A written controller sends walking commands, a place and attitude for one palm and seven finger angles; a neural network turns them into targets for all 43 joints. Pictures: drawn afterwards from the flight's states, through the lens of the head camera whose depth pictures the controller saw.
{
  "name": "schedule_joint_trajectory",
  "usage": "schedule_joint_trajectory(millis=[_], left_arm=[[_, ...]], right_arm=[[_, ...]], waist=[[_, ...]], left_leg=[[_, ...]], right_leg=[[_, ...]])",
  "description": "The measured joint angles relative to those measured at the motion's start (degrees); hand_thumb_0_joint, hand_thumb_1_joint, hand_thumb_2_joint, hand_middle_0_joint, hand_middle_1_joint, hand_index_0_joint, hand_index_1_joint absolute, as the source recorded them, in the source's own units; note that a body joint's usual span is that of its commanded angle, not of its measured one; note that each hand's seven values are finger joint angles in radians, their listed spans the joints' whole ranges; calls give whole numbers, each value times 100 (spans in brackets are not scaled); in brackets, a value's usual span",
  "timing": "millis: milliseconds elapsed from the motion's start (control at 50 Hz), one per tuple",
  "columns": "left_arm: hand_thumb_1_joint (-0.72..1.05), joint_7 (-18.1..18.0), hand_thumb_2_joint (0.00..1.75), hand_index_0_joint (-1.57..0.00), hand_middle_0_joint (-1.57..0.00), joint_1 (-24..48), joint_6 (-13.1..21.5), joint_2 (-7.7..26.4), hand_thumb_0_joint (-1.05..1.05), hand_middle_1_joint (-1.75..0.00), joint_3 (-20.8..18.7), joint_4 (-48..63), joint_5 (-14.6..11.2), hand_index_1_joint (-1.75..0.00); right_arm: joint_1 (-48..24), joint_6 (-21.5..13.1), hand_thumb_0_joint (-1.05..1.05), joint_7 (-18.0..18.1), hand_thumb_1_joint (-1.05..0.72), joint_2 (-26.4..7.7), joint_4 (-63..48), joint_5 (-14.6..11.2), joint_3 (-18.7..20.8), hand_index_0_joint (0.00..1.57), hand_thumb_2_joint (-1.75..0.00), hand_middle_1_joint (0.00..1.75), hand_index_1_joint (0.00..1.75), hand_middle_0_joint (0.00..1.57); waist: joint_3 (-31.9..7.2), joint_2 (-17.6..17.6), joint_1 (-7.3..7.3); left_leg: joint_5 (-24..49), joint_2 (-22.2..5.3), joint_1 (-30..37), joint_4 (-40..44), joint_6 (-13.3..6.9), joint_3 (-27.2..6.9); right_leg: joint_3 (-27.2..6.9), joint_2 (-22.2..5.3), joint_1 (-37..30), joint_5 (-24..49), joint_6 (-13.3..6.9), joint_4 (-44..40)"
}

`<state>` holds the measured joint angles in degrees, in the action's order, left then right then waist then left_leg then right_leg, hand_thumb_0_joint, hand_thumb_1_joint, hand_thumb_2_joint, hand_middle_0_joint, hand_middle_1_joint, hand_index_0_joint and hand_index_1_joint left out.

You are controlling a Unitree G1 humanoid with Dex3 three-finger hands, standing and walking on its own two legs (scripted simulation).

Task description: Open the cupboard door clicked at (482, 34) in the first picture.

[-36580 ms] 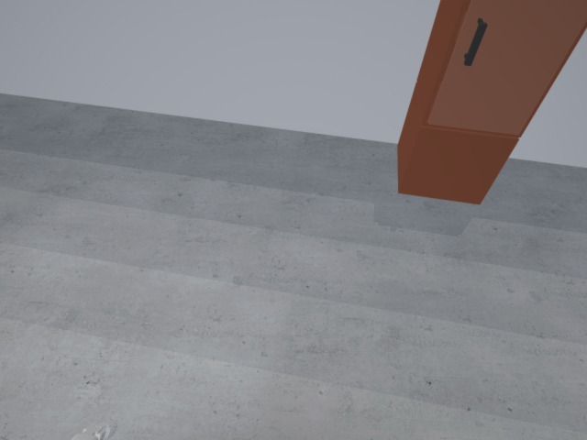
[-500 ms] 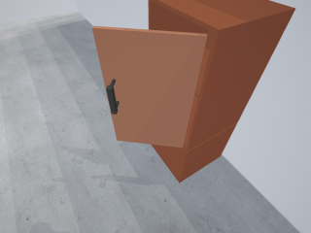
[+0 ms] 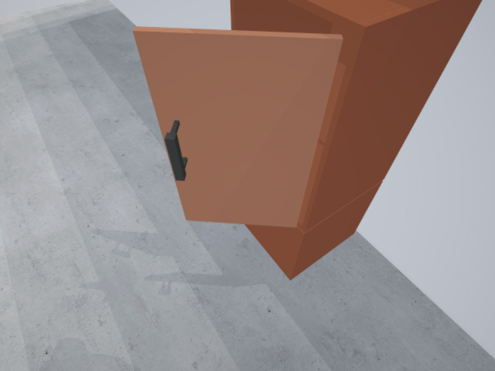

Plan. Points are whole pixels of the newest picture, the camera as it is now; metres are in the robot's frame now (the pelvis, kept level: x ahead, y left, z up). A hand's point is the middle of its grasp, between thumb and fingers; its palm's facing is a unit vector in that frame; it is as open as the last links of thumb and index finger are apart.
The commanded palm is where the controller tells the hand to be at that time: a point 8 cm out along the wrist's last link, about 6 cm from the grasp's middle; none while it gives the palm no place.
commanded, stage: come to a stop and stand still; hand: left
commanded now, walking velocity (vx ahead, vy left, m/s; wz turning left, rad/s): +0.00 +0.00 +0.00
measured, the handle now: (178, 151) +0.56 +0.19 +0.00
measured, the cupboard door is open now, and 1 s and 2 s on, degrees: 51 51 51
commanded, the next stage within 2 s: look again from close up in 0.42 s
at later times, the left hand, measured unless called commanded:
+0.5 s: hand out of the picture +0.04 +0.19 -0.17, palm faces +0.00 -0.97 -0.23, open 7.4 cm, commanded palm none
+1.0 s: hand out of the picture +0.04 +0.18 -0.17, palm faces +0.00 -0.97 -0.24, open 7.4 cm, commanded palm none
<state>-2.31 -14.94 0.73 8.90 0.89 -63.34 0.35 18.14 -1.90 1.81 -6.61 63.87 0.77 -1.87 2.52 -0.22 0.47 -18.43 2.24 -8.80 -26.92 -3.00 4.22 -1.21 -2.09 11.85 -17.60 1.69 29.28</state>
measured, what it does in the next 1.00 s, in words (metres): stands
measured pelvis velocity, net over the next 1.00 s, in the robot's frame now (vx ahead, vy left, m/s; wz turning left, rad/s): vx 0.00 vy -0.03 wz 0.01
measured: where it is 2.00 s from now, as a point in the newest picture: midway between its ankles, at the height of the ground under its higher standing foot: outside the picture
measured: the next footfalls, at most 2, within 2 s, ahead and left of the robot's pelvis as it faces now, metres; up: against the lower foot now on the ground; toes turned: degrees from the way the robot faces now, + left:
none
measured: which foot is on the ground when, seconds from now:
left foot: down 0.00-1.00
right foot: down 0.00-1.00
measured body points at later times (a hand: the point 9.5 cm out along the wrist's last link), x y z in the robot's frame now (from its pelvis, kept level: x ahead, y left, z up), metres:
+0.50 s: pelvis +0.01 -0.01 +0.00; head +0.03 +0.00 +0.45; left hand +0.04 +0.24 -0.15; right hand +0.05 -0.25 -0.15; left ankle -0.04 +0.08 -0.74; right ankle -0.02 -0.14 -0.74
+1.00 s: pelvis +0.00 -0.03 +0.01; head +0.02 -0.02 +0.46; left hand +0.04 +0.23 -0.15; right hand +0.04 -0.28 -0.14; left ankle -0.04 +0.08 -0.74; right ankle -0.02 -0.14 -0.74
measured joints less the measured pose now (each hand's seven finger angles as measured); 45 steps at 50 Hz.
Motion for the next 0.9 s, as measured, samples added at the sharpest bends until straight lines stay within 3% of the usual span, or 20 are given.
schedule_joint_trajectory(millis=[420, 900], left_arm=[[90, 45, 90, -20, -20, 340, -28, 274, 0, -30, -77, 75, 27, -30], [90, 107, 90, -20, -20, 398, 14, 481, 0, -30, -61, 51, 24, -30]], right_arm=[[-683, -7, 1, 44, -91, -433, -37, 2, 166, 20, -90, 30, 30, 20], [-837, 39, 1, -32, -91, -577, 110, -3, 127, 20, -90, 30, 30, 20]], waist=[[21, 160, -54], [17, 126, -74]], left_leg=[[66, -27, 201, 236, 28, -5], [306, -152, 261, 544, 195, -118]], right_leg=[[7, 32, -192, 64, -17, -225], [129, 156, -266, 253, -174, -505]])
